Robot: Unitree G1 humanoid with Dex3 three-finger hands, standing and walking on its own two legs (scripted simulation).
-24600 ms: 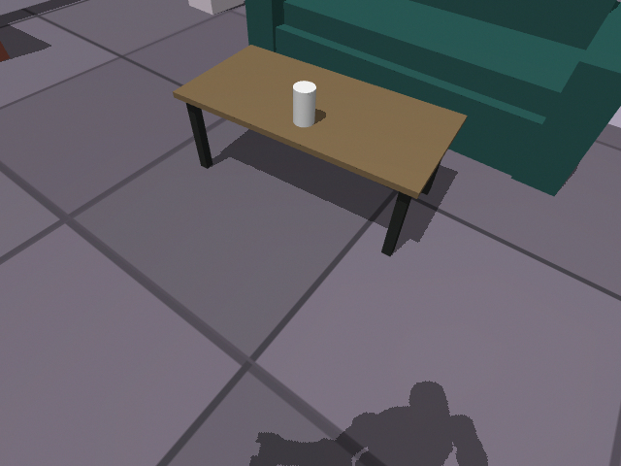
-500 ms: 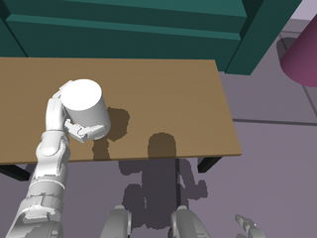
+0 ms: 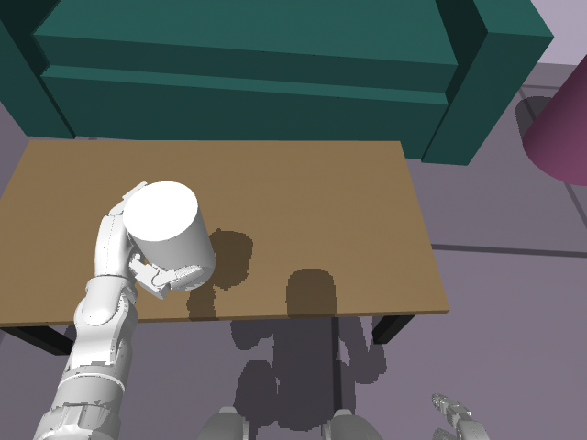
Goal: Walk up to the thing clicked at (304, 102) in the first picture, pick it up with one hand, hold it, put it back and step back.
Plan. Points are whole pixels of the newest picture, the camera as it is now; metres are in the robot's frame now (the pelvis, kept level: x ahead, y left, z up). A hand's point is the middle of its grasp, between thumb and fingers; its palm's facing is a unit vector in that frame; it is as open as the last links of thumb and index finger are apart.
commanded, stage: lift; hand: left
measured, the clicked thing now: (175, 240) +0.36 +0.15 +0.04
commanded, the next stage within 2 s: hold in 0.36 s
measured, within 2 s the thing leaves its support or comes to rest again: neither
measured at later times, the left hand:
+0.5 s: hand (166, 243) +0.35 +0.16 +0.06, palm faces +0.02 -1.00 +0.00, open 11.5 cm
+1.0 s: hand (161, 246) +0.34 +0.16 +0.07, palm faces +0.02 -1.00 +0.00, open 11.5 cm
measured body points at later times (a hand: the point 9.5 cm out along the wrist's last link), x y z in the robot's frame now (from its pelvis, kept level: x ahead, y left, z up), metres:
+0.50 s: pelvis +0.01 +0.00 +0.01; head +0.07 +0.00 +0.46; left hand +0.34 +0.21 +0.06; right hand +0.14 -0.25 -0.09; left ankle +0.02 +0.13 -0.67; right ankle +0.01 -0.14 -0.67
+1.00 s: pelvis +0.01 +0.00 +0.02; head +0.06 +0.00 +0.47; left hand +0.33 +0.21 +0.08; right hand +0.14 -0.25 -0.09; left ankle +0.02 +0.13 -0.67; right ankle +0.01 -0.14 -0.67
